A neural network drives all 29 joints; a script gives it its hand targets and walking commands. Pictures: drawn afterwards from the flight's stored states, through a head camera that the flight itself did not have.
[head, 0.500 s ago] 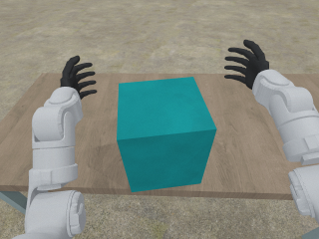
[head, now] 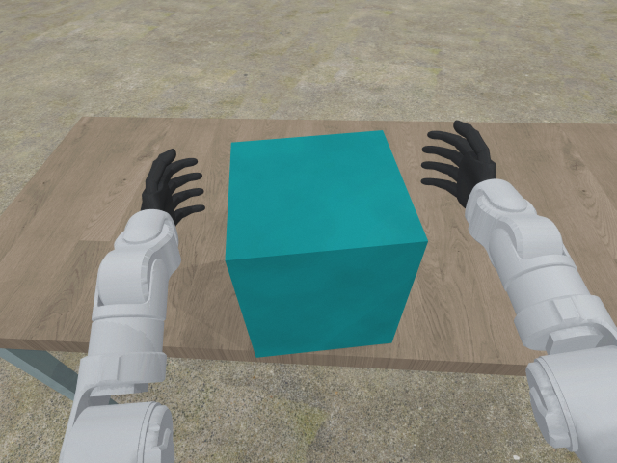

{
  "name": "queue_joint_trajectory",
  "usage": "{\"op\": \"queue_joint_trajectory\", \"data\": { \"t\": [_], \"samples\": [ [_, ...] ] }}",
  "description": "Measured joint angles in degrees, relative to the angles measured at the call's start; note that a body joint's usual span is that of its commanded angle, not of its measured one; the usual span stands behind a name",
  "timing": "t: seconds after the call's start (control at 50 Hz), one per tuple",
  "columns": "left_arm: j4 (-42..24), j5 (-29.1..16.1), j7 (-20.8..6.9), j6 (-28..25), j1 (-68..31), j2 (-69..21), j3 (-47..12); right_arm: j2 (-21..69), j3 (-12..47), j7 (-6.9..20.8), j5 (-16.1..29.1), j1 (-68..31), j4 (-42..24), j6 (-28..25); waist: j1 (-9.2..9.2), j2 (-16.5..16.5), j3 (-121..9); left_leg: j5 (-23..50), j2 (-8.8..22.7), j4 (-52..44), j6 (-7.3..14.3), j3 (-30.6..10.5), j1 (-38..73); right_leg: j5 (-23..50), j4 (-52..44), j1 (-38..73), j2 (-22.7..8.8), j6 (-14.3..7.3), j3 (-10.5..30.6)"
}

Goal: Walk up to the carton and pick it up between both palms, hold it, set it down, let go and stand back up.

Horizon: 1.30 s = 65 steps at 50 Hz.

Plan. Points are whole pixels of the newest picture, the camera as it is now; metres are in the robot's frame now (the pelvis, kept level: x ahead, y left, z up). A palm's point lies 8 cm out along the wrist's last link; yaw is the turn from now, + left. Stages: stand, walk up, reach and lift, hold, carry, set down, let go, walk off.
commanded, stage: reach and lift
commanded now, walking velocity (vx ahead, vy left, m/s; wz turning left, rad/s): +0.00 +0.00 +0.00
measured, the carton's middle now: (316, 249) +0.40 +0.08 +0.04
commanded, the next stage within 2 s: none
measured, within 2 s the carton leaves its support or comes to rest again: neither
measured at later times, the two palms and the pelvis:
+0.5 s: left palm (176, 230) +0.35 +0.26 +0.10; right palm (437, 202) +0.45 -0.08 +0.11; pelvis +0.01 +0.01 +0.00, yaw +1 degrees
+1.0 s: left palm (200, 234) +0.35 +0.23 +0.10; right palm (425, 205) +0.45 -0.07 +0.10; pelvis +0.01 +0.01 +0.00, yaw +0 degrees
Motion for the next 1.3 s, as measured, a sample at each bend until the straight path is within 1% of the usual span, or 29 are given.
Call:
{"op": "queue_joint_trajectory", "data": {
  "t": [0.06, 0.14, 0.26, 0.4, 0.44, 0.52, 0.58, 0.66, 0.74, 0.82, 0.84, 0.88, 0.94, 1.02, 1.14, 1.22, 1.3],
  "samples": [
    [2.0, -0.3, 0.5, -2.1, -1.2, -0.2, -0.5, 0.8, -0.4, -0.3, -1.3, -0.7, 1.2, -1.2, 0.56, 0.0, -0.2, 0.2, 0.1, 0.3, 0.0, 0.1, -1.3, 0.3, 0.3, -1.4, 0.1, -0.1, 0.1],
    [6.6, 0.4, 0.5, -5.1, -3.2, -1.0, -0.6, 1.9, -0.9, -0.4, -3.3, -2.5, 5.0, -2.8, 1.28, 0.0, -0.6, 0.6, 0.2, 0.2, 0.0, 0.2, -2.1, 0.5, 0.4, -2.3, 0.2, -0.1, 0.2],
    [10.7, 3.8, 0.7, -9.0, -3.2, -3.3, 0.7, 2.9, -0.3, 0.1, -4.8, -3.2, 10.5, -5.9, 1.31, 0.9, -0.5, 0.6, 0.0, -0.2, 0.1, -0.6, -1.1, 0.8, -1.0, -0.4, 0.0, 0.0, -0.6],
    [16.8, 5.1, 0.7, -15.7, -2.4, -4.5, 0.7, 5.1, -2.4, 0.8, -8.6, -1.4, 13.8, -10.2, 1.41, 0.5, -1.3, 0.3, -0.4, -0.3, 0.4, -0.8, -1.1, 0.3, -1.2, -0.3, -0.4, 0.2, -0.8],
    [17.5, 5.9, 0.6, -17.3, -2.0, -5.1, 0.6, 5.7, -2.4, 0.9, -8.9, -1.1, 14.6, -11.8, 1.34, 0.3, -1.1, 0.1, -0.5, -0.2, 0.4, -0.8, -1.0, 0.3, -1.3, -0.1, -0.4, 0.3, -0.8],
    [16.2, 7.0, 0.4, -19.2, -0.5, -6.7, 0.0, 6.1, -2.0, 1.3, -8.5, -0.3, 15.5, -14.4, 1.26, 0.1, -0.7, -0.5, -0.5, 0.4, 0.4, -0.8, -1.1, 0.2, -1.7, 0.2, -0.4, 0.4, -0.8],
    [14.1, 7.1, 0.9, -19.3, 0.2, -7.6, -0.8, 5.7, -1.8, 1.5, -7.9, -0.1, 15.2, -15.5, 1.34, 0.2, -0.6, -0.8, -0.5, 0.9, 0.5, -0.7, -1.6, 0.1, -1.7, 0.0, -0.4, 0.5, -0.7],
    [10.6, 7.6, 2.0, -17.7, 0.8, -8.5, -0.8, 4.6, -0.6, 1.4, -6.7, -0.3, 14.2, -15.7, 1.66, 0.2, -0.3, -1.1, -0.5, 1.0, 0.7, -0.3, -1.6, 0.2, -1.8, -0.1, -0.4, 0.7, -0.2],
    [7.8, 8.6, 1.4, -15.4, 2.0, -9.7, -0.5, 4.5, 0.9, 1.4, -6.1, -0.3, 13.4, -14.8, 1.51, 0.3, 0.2, -1.0, -0.5, 0.6, 0.8, -0.1, -1.0, 0.5, -2.4, 0.5, -0.4, 0.7, -0.1],
    [6.3, 9.5, 0.5, -14.6, 3.3, -11.6, -1.2, 6.6, 0.4, 1.5, -7.6, 0.3, 11.9, -14.7, 0.84, 0.4, 0.4, -0.7, -0.6, 0.2, 0.8, -0.3, -0.9, 0.5, -2.7, 0.7, -0.6, 0.8, -0.3],
    [6.1, 10.0, 0.4, -14.6, 3.5, -12.2, -1.4, 7.3, -0.2, 1.0, -8.3, 0.5, 11.7, -15.0, 0.69, 0.5, 0.4, -0.7, -0.6, 0.1, 0.8, -0.3, -0.9, 0.5, -2.7, 0.7, -0.6, 0.7, -0.3],
    [5.4, 11.6, 1.4, -14.8, 3.8, -13.5, -0.7, 8.3, -1.6, 0.1, -9.8, 0.7, 11.5, -15.6, 0.53, 0.6, 0.6, -0.6, -0.7, 0.1, 0.8, -0.4, -0.7, 0.5, -2.6, 0.8, -0.6, 0.7, -0.4],
    [5.1, 12.9, 1.8, -15.5, 3.7, -14.3, 0.4, 9.1, -2.4, -0.5, -11.2, 1.1, 11.0, -16.2, 0.74, 0.7, 1.3, -0.5, -0.6, -0.2, 0.8, -0.1, -0.2, 0.4, -2.3, 1.0, -0.6, 0.7, -0.1],
    [5.8, 13.5, 1.8, -16.6, 3.0, -14.9, 1.5, 10.0, -3.0, -1.7, -12.3, 1.1, 10.6, -16.3, 0.87, 0.5, 2.0, -0.2, -0.5, -0.6, 0.8, 0.2, 0.4, 0.4, -2.0, 1.1, -0.5, 0.7, 0.1],
    [7.8, 12.5, 3.3, -17.3, 1.2, -14.1, 2.2, 10.1, -2.1, -2.6, -11.2, -0.1, 11.3, -15.4, 1.26, -0.1, 2.0, -0.1, -0.2, -0.5, 0.6, 0.6, -0.1, 0.5, -1.5, 0.2, -0.2, 0.4, 0.6],
    [8.9, 12.3, 4.2, -17.5, 0.1, -14.0, 2.5, 10.4, -1.7, -3.4, -10.6, -0.9, 12.3, -14.8, 1.17, -0.4, 1.7, -0.2, 0.0, -0.3, 0.5, 0.7, -0.5, 0.5, -1.4, -0.2, 0.0, 0.3, 0.7],
    [9.0, 13.0, 3.8, -17.7, 0.2, -14.5, 3.2, 10.6, -1.7, -3.6, -10.7, -0.8, 12.4, -14.6, 1.04, -0.3, 1.4, -0.4, 0.2, 0.0, 0.4, 0.5, -0.7, 0.6, -1.8, 0.0, 0.1, 0.2, 0.5]
  ]
}}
